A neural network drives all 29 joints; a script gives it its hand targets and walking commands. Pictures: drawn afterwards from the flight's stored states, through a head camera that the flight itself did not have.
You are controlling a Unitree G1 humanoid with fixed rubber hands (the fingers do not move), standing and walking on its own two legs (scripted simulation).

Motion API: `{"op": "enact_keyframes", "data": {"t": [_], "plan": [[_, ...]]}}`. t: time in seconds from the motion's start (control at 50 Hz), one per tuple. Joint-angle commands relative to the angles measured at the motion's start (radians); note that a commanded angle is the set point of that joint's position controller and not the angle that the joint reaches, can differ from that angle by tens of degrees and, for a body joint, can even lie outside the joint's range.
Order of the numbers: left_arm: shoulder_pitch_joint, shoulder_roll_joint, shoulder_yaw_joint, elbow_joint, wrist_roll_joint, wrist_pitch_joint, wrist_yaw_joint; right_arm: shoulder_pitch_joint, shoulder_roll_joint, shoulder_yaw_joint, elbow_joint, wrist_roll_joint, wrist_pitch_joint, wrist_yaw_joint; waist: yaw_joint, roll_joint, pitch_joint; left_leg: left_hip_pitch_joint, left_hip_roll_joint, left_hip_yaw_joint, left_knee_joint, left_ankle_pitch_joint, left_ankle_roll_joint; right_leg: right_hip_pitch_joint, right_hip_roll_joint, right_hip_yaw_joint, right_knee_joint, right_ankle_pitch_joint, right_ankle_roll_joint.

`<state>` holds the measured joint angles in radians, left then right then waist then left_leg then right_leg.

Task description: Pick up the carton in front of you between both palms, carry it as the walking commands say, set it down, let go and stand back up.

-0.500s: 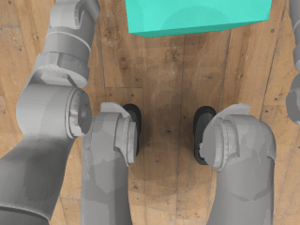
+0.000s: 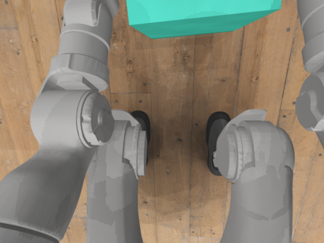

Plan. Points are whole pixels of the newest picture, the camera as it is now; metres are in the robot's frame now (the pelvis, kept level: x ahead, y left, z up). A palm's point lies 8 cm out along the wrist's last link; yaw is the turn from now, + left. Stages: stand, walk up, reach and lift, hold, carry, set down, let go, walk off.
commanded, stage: reach and lift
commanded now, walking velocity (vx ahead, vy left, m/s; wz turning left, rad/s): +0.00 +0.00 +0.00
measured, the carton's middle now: out of the picture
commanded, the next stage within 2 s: none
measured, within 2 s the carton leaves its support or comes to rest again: leaves its support in 0.12 s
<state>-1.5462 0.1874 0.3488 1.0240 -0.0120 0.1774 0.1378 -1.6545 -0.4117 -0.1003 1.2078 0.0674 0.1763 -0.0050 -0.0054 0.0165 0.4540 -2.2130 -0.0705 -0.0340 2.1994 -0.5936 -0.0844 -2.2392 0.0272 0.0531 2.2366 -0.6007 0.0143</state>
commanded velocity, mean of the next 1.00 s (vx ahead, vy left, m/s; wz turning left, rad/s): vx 0.00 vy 0.00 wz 0.00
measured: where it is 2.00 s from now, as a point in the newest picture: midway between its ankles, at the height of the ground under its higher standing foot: (176, 152)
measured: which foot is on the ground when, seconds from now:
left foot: down 0.00-1.00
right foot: down 0.00-1.00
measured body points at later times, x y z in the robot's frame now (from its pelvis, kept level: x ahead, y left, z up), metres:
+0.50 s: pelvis +0.00 +0.01 +0.07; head +0.28 -0.03 +0.41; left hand +0.53 +0.11 +0.00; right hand +0.53 -0.19 -0.01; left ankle +0.12 +0.14 -0.33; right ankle +0.10 -0.13 -0.33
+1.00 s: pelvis +0.02 +0.01 +0.19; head +0.25 -0.02 +0.57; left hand +0.51 +0.12 +0.14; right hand +0.49 -0.18 +0.13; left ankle +0.12 +0.14 -0.33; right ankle +0.10 -0.12 -0.33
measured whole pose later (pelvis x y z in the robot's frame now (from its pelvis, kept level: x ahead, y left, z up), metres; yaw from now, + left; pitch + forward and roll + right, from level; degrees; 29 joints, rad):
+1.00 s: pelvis +0.02 +0.01 +0.19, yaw -4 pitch +41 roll +1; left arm -0.89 -0.09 0.48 0.59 0.20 0.39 0.08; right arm -0.94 -0.02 -0.40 0.68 -0.22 0.41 0.00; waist 0.01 0.02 -0.22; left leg -1.78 -0.11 -0.10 1.56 -0.50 -0.07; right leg -1.80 0.11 0.12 1.56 -0.49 0.06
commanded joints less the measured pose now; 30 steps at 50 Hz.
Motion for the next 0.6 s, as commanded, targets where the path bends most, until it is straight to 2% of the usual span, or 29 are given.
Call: {"op": "enact_keyframes", "data": {"t": [0.0, 0.06, 0.12, 0.16, 0.18, 0.2, 0.26, 0.34, 0.38, 0.46, 0.58], "plan": [[-0.509, -0.952, -0.305, -0.199, -0.093, 0.026, -0.274, -0.421, 0.987, 0.188, -0.314, 0.079, 0.007, 0.272, -0.004, -0.025, -1.248, 0.528, -0.076, 0.135, -0.099, 0.381, 0.064, 0.518, 0.070, -0.103, -0.170, 0.402, -0.011], [-0.525, -1.022, -0.385, -0.256, -0.153, 0.029, -0.265, -0.445, 1.052, 0.258, -0.417, 0.122, 0.013, 0.254, -0.012, -0.032, -1.479, 0.596, -0.082, 0.139, -0.099, 0.495, 0.064, 0.685, 0.073, -0.104, -0.169, 0.564, -0.011], [-0.530, -1.081, -0.467, -0.378, -0.203, 0.047, -0.251, -0.457, 1.140, 0.340, -0.580, 0.165, 0.033, 0.225, -0.018, -0.070, -1.829, 0.636, -0.095, 0.161, -0.107, 0.587, 0.053, 0.944, 0.088, -0.105, -0.165, 0.751, -0.002], [-0.529, -1.102, -0.506, -0.467, -0.207, 0.069, -0.241, -0.435, 1.191, 0.367, -0.671, 0.166, 0.061, 0.202, -0.020, -0.098, -2.026, 0.615, -0.105, 0.175, -0.138, 0.606, 0.043, 1.105, 0.095, -0.106, -0.174, 0.856, 0.005], [-0.528, -1.115, -0.509, -0.481, -0.195, 0.084, -0.240, -0.417, 1.211, 0.362, -0.679, 0.151, 0.078, 0.195, -0.019, -0.100, -2.047, 0.589, -0.109, 0.177, -0.159, 0.597, 0.039, 1.119, 0.098, -0.109, -0.189, 0.861, 0.008], [-0.515, -1.137, -0.516, -0.486, -0.182, 0.099, -0.236, -0.387, 1.237, 0.357, -0.669, 0.132, 0.093, 0.186, -0.023, -0.102, -2.040, 0.570, -0.114, 0.176, -0.179, 0.575, 0.037, 1.096, 0.104, -0.113, -0.210, 0.831, 0.013], [-0.436, -1.147, -0.487, -0.447, -0.120, 0.131, -0.238, -0.274, 1.286, 0.322, -0.580, 0.072, 0.132, 0.184, -0.021, -0.104, -1.875, 0.574, -0.113, 0.165, -0.247, 0.487, 0.040, 0.918, 0.115, -0.132, -0.310, 0.638, 0.022], [-0.323, -1.142, -0.324, -0.301, 0.024, 0.153, -0.260, -0.145, 1.308, 0.163, -0.388, -0.056, 0.156, 0.205, 0.008, -0.083, -1.517, 0.475, -0.113, 0.162, -0.362, 0.279, 0.040, 0.687, 0.124, -0.135, -0.432, 0.364, 0.016], [-0.311, -1.140, -0.256, -0.260, 0.078, 0.160, -0.268, -0.147, 1.301, 0.088, -0.354, -0.103, 0.159, 0.217, 0.018, -0.073, -1.437, 0.486, -0.116, 0.162, -0.413, 0.213, 0.043, 0.619, 0.128, -0.142, -0.483, 0.260, 0.010], [-0.317, -1.135, -0.176, -0.193, 0.144, 0.172, -0.279, -0.200, 1.278, 0.005, -0.323, -0.171, 0.167, 0.237, 0.022, -0.071, -1.386, 0.524, -0.115, 0.150, -0.502, 0.120, 0.052, 0.591, 0.129, -0.149, -0.561, 0.136, -0.003], [-0.392, -1.188, -0.236, -0.260, 0.122, 0.191, -0.292, -0.244, 1.293, -0.002, -0.368, -0.183, 0.181, 0.249, -0.008, -0.033, -1.554, 0.667, -0.112, 0.144, -0.597, 0.083, 0.043, 0.716, 0.132, -0.150, -0.650, 0.100, -0.010]]}}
